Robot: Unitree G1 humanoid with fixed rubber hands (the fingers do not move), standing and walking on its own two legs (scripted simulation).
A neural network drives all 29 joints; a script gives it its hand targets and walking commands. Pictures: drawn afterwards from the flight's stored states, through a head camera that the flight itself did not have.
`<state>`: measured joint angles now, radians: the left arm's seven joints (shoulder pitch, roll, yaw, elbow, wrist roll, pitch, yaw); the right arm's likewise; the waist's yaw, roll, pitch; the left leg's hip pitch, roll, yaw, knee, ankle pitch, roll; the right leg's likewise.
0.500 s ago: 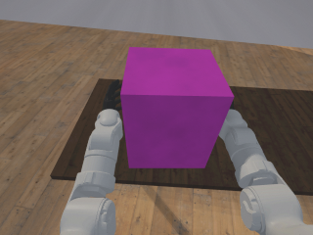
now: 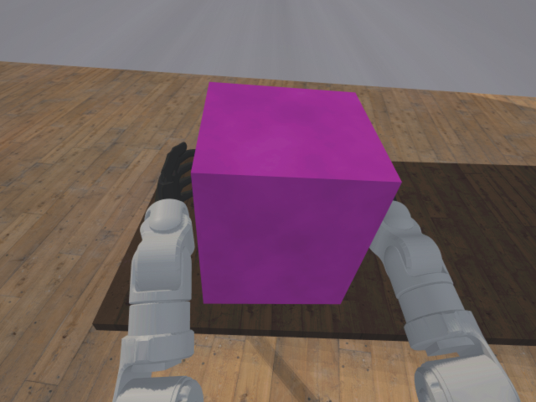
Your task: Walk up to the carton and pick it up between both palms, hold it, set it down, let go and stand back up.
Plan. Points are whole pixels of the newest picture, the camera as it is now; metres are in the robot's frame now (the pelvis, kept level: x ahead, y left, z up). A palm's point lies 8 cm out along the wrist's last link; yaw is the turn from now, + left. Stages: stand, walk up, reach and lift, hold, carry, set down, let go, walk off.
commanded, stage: reach and lift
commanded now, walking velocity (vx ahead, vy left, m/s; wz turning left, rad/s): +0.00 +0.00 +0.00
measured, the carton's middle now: (278, 199) +0.35 -0.02 +0.17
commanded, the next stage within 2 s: hold in 0.52 s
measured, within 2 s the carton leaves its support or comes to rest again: neither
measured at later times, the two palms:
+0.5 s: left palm (189, 194) +0.34 +0.11 +0.20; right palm (399, 200) +0.33 -0.19 +0.17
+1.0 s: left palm (175, 186) +0.34 +0.12 +0.21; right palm (392, 185) +0.34 -0.18 +0.20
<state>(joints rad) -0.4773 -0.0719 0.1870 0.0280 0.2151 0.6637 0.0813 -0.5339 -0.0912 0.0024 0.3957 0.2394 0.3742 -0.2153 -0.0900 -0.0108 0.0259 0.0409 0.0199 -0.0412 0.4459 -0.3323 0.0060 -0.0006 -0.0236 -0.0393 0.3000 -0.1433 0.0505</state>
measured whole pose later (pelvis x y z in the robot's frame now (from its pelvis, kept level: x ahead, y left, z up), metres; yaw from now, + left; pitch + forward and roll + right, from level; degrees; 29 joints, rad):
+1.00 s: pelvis -0.03 -0.03 +0.00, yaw +1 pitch -8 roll -2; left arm -0.67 -0.02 0.28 0.18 0.24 0.68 0.00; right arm -0.69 -0.07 -0.04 0.50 0.22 0.42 -0.25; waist -0.08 -0.03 0.01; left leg -0.02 0.04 -0.08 0.42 -0.27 -0.03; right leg -0.06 -0.01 -0.07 0.30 -0.10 0.01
